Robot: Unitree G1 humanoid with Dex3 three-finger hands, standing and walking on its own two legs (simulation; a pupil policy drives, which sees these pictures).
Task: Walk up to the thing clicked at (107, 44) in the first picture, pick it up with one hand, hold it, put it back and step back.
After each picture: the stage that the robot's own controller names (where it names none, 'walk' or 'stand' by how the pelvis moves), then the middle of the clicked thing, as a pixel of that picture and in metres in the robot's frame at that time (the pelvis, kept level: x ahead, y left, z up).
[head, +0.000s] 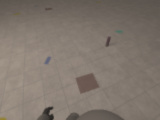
stand; (108, 41) +1.69 -0.36 -0.65
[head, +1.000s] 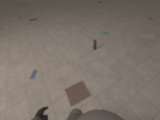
walk; (94, 45) +1.58 +0.05 -0.63
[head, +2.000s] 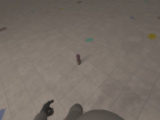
walk; (78, 59) +1.05 +0.29 -0.64
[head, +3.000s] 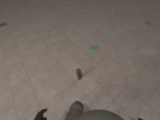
walk; (79, 74) +0.67 +0.24 -0.64
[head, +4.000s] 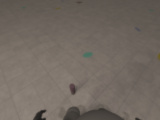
stand; (72, 89) +0.45 +0.22 -0.63
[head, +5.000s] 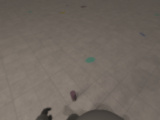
stand; (73, 96) +0.39 +0.21 -0.65
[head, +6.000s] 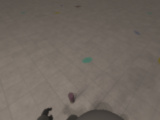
stand; (71, 98) +0.36 +0.23 -0.65
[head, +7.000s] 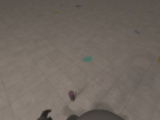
stand; (71, 96) +0.38 +0.23 -0.66
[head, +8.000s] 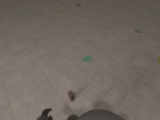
stand; (71, 96) +0.37 +0.24 -0.66
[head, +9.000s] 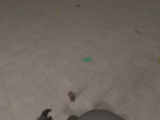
stand; (71, 96) +0.37 +0.24 -0.66
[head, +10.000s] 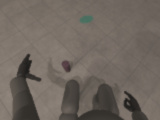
go down; (66, 67) +0.43 +0.23 -0.40
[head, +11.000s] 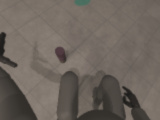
go down; (61, 56) +0.46 +0.26 -0.27
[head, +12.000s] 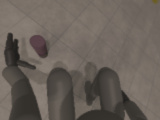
close in; (41, 49) +0.44 +0.29 -0.17
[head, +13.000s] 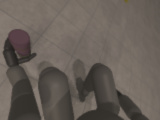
close; (22, 47) +0.44 +0.31 -0.16
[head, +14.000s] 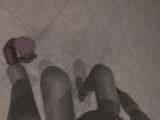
lift; (26, 50) +0.40 +0.30 -0.16
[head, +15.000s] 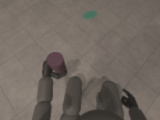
lift; (59, 67) +0.33 +0.22 +0.00
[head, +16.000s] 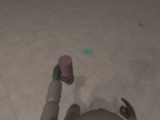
hold; (67, 72) +0.32 +0.17 +0.05
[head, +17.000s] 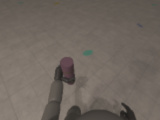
hold; (69, 73) +0.32 +0.16 +0.04
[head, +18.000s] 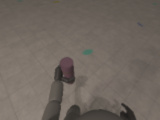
crouch; (68, 73) +0.32 +0.16 +0.04
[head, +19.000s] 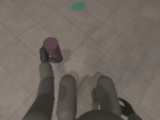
crouch; (55, 53) +0.44 +0.23 -0.05
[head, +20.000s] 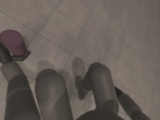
lower; (18, 48) +0.43 +0.31 -0.16
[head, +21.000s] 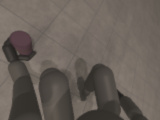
lower; (24, 48) +0.42 +0.30 -0.16
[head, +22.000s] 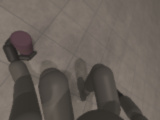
lower; (25, 48) +0.42 +0.30 -0.16
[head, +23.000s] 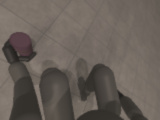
lower; (25, 49) +0.42 +0.31 -0.16
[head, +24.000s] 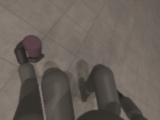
loosen; (34, 51) +0.42 +0.27 -0.15
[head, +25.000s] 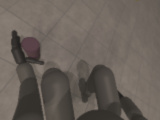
withdraw; (33, 51) +0.42 +0.28 -0.17
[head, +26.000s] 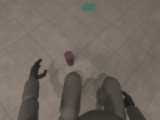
walk; (69, 59) +0.46 +0.22 -0.29
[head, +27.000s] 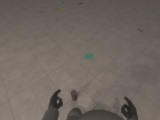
stand; (74, 95) +0.38 +0.18 -0.59
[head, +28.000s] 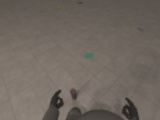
stand; (73, 94) +0.39 +0.19 -0.60
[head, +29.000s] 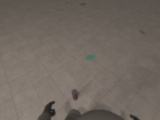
stand; (74, 95) +0.39 +0.18 -0.63
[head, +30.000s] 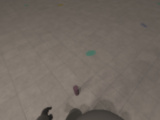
walk; (76, 90) +0.41 +0.18 -0.65
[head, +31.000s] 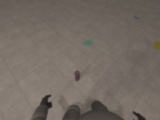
walk; (77, 76) +0.56 +0.15 -0.64
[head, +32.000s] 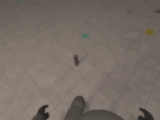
walk; (76, 60) +0.87 +0.31 -0.62
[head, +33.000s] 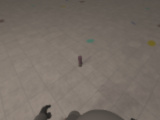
stand; (80, 61) +1.00 +0.21 -0.64
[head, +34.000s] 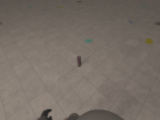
stand; (79, 61) +1.01 +0.23 -0.66
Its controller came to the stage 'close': yes
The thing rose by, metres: 0.69
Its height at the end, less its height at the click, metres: +0.00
